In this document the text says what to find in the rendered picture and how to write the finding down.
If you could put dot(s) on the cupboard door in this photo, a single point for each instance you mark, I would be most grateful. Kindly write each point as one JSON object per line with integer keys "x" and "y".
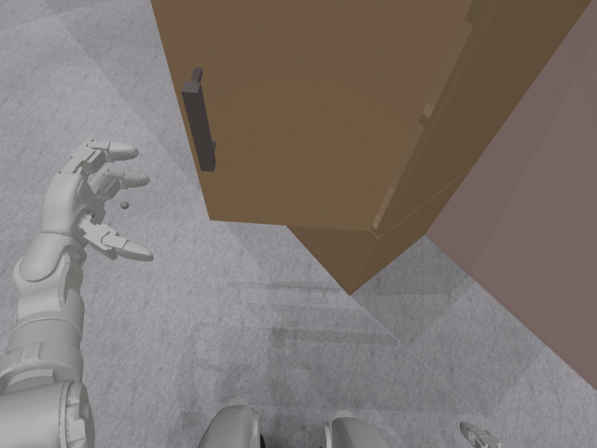
{"x": 311, "y": 103}

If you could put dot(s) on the left robot shin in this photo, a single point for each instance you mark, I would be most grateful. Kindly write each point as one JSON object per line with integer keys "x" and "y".
{"x": 237, "y": 401}

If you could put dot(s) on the robot left hand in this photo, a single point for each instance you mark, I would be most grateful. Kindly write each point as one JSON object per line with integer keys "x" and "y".
{"x": 69, "y": 198}

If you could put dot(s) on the left robot forearm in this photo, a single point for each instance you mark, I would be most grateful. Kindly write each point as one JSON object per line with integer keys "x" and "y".
{"x": 44, "y": 340}

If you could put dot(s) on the robot left upper arm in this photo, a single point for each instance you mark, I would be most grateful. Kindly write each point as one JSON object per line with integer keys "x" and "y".
{"x": 56, "y": 415}

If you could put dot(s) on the robot right hand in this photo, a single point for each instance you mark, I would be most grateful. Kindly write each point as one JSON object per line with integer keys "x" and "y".
{"x": 478, "y": 437}

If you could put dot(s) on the robot left thigh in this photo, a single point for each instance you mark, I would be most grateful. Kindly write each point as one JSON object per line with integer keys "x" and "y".
{"x": 235, "y": 426}

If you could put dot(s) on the handle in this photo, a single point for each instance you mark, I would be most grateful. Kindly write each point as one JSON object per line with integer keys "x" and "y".
{"x": 198, "y": 121}

